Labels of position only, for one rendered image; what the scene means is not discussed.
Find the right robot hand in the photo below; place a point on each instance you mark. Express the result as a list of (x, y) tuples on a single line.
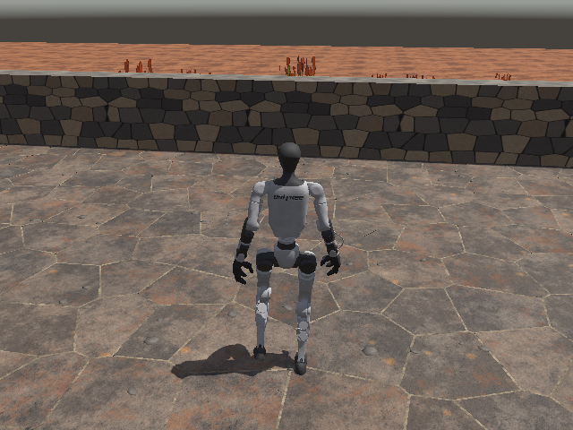
[(333, 261)]

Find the robot left upper arm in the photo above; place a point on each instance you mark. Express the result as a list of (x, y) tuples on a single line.
[(259, 189)]

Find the left robot hand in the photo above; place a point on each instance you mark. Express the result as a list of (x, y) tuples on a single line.
[(238, 271)]

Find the robot left thigh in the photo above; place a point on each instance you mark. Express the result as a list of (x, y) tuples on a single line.
[(264, 265)]

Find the robot right upper arm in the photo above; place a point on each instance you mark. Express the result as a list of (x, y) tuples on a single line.
[(320, 205)]

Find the robot right foot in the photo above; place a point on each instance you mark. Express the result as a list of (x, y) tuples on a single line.
[(300, 368)]

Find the right robot forearm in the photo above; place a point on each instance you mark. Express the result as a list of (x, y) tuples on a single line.
[(330, 241)]

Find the left robot forearm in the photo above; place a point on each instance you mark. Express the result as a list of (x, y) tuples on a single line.
[(244, 243)]

